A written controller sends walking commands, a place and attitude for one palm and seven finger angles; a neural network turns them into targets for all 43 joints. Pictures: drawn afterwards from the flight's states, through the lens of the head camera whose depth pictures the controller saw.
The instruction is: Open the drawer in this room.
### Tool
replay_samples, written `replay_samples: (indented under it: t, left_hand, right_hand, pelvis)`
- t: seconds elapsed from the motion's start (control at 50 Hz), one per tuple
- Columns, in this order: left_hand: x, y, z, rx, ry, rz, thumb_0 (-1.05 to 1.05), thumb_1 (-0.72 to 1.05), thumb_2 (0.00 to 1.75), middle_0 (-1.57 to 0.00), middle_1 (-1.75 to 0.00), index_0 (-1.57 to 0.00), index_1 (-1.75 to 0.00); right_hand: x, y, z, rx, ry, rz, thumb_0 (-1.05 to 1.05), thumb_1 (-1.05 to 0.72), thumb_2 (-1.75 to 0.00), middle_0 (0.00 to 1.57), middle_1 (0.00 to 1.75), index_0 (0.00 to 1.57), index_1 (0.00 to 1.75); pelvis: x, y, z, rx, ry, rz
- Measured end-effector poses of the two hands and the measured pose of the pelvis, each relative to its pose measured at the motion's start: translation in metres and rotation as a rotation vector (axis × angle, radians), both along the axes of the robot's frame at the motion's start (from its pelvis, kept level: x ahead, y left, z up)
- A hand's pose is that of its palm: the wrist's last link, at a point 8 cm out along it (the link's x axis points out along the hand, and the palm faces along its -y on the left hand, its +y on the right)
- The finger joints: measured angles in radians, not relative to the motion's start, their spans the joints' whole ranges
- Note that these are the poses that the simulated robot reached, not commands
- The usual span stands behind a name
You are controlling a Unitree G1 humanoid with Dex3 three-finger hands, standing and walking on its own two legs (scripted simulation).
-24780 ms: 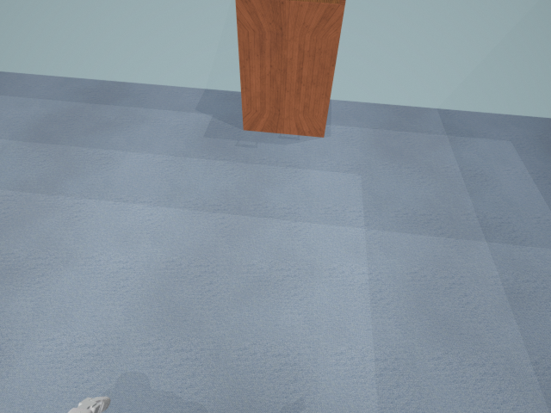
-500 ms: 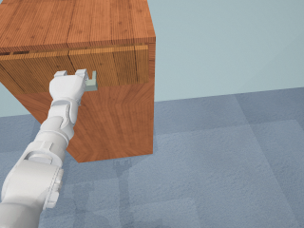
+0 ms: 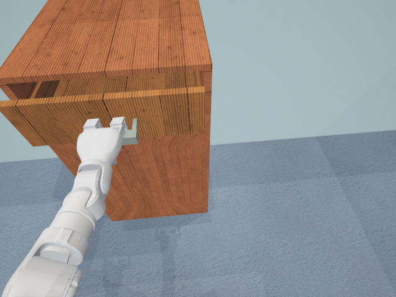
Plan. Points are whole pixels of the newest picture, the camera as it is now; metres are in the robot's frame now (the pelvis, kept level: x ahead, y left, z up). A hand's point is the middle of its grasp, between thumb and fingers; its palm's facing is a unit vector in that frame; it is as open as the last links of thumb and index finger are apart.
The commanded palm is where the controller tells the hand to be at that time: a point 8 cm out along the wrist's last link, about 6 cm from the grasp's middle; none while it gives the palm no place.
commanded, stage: pull the drawer open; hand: left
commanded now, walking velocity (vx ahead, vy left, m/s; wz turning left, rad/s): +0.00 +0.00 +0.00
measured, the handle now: (110, 131) +0.47 +0.21 +0.05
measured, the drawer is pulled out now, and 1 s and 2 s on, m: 0.07 0.22 0.30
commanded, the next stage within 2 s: open the thumb to release the handle in 1.84 s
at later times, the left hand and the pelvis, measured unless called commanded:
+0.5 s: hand (109, 164) +0.39 +0.21 +0.03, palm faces +0.00 -0.04 -1.00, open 6.0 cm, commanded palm +0.33 +0.20 +0.08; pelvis -0.01 +0.00 +0.00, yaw -1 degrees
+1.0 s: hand (102, 218) +0.27 +0.19 +0.03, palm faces +0.03 -0.12 -0.99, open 6.0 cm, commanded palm +0.22 +0.19 +0.08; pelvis +0.00 -0.01 +0.00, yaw +1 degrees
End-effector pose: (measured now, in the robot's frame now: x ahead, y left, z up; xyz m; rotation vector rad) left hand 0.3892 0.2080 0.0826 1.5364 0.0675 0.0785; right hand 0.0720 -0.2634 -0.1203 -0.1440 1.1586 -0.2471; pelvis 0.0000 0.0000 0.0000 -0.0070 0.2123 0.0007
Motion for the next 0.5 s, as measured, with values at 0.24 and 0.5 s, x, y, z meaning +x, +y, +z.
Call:
replay_samples:
  t: [0.24, 0.5]
  left_hand:
    - [0.003, 0.0, 0.003, 0.016, 0.04, 0.008, -0.01, 0.67, 0.81, -0.34, -1.34, -0.36, -1.33]
    - [-0.018, -0.002, 0.0, -0.009, 0.007, 0.012, 0.0, 0.7, 0.8, -0.28, -1.35, -0.34, -1.33]
  right_hand:
    - [0.038, 0.006, 0.005, -0.005, -0.124, 0.073, 0.0, -0.91, -0.9, 0.2, 0.3, 0.2, 0.3]
    - [-0.015, 0.0, -0.006, 0.033, 0.006, -0.016, 0.0, -0.91, -0.9, 0.2, 0.3, 0.2, 0.3]
  pelvis:
    - [-0.012, -0.005, -0.003, 0.005, 0.0, 0.022]
    - [-0.005, -0.005, -0.001, 0.007, -0.008, -0.013]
